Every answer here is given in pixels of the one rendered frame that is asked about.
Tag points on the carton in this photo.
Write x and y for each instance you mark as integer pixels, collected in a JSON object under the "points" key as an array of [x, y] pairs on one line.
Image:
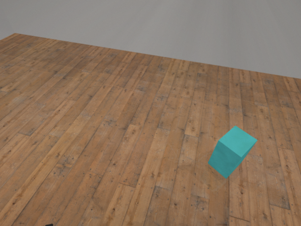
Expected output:
{"points": [[230, 151]]}

